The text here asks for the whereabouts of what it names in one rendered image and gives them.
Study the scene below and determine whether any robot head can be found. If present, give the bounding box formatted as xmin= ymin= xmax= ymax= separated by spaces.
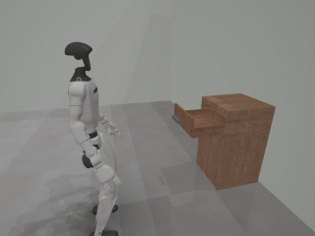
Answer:
xmin=64 ymin=41 xmax=93 ymax=83

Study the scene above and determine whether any robot right upper arm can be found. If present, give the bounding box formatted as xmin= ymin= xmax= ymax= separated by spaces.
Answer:
xmin=68 ymin=83 xmax=88 ymax=133

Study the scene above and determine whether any cabinet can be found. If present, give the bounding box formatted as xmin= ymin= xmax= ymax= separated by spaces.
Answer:
xmin=196 ymin=93 xmax=276 ymax=190

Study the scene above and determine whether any robot right hand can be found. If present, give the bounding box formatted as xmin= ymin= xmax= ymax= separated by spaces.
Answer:
xmin=96 ymin=163 xmax=124 ymax=195

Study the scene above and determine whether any robot right forearm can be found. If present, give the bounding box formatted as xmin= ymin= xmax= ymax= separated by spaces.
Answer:
xmin=71 ymin=123 xmax=105 ymax=169

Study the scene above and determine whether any handle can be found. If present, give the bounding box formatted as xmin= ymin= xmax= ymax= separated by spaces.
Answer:
xmin=171 ymin=115 xmax=185 ymax=124

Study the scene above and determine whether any robot left hand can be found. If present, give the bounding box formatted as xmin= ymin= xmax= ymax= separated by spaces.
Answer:
xmin=104 ymin=121 xmax=121 ymax=140

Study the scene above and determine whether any drawer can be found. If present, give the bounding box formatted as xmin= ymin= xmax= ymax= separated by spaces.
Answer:
xmin=174 ymin=103 xmax=226 ymax=139

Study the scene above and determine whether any robot left thigh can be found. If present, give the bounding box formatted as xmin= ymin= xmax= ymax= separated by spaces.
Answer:
xmin=100 ymin=133 xmax=117 ymax=173

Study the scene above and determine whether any robot left forearm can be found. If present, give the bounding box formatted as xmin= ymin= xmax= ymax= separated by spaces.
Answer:
xmin=98 ymin=110 xmax=109 ymax=126

